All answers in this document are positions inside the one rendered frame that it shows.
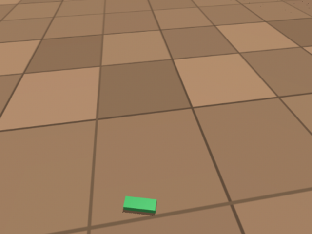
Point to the carton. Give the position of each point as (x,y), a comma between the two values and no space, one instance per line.
(140,204)

